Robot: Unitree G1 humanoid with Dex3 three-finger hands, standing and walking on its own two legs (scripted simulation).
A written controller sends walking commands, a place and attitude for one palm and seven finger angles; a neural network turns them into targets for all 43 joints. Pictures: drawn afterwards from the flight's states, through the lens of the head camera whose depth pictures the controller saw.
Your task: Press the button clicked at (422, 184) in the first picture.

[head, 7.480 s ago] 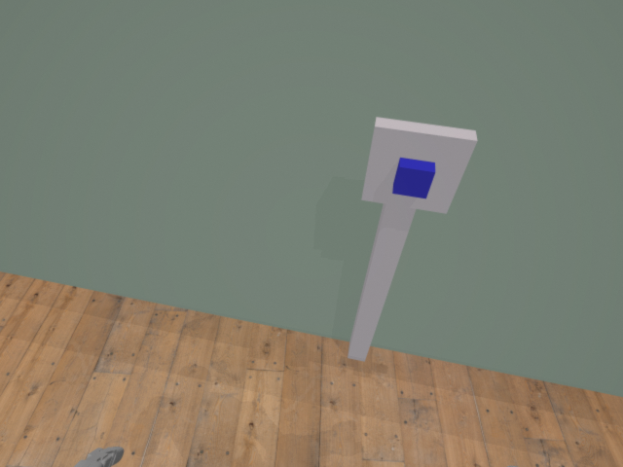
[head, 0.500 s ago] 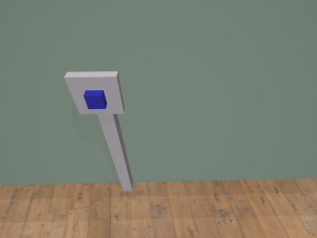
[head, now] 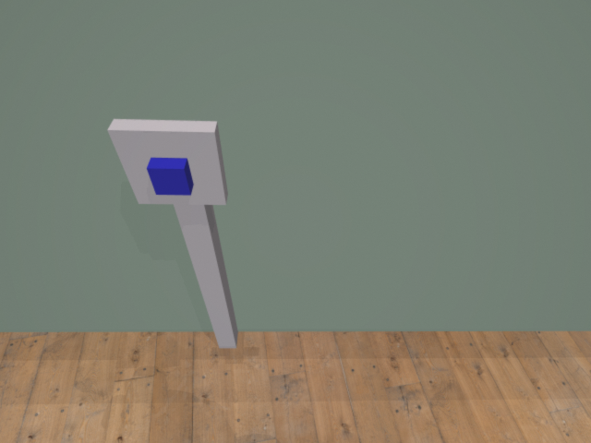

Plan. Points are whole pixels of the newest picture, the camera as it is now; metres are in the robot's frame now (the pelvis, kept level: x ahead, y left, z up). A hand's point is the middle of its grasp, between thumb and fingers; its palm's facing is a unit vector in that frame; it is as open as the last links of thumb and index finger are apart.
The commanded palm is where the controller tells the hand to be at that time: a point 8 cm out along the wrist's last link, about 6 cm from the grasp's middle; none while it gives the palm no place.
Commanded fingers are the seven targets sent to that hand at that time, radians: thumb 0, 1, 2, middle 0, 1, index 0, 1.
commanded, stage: look again from close up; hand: left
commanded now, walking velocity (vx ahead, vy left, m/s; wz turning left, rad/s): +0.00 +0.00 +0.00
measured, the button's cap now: (171, 175) +0.50 +0.24 +0.07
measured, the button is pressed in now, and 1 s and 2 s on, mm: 0 0 0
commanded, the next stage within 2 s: raise the hand and make a fist in 0.36 s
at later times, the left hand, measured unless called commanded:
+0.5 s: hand out of the picture +0.01 +0.21 -0.17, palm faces +0.06 -0.98 -0.21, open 7.3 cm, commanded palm +0.09 +0.26 -0.06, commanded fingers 0.00 0.90 0.90 -0.28 -0.39 -0.28 -0.39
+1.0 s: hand out of the picture +0.10 +0.21 -0.03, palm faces +0.25 -0.97 -0.06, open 4.6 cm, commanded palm +0.11 +0.26 -0.02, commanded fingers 0.00 0.90 0.90 -0.97 -1.14 -0.97 -1.14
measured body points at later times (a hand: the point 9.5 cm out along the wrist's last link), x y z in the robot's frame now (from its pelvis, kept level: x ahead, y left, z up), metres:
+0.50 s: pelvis -0.01 +0.03 +0.00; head +0.01 +0.04 +0.45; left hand +0.00 +0.26 -0.15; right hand +0.00 -0.20 -0.15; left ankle +0.01 +0.11 -0.73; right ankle -0.06 -0.10 -0.73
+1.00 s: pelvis -0.05 -0.03 -0.08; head -0.02 +0.00 +0.37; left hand +0.08 +0.26 -0.03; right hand +0.20 -0.25 -0.11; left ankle +0.01 +0.11 -0.73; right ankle -0.05 -0.10 -0.73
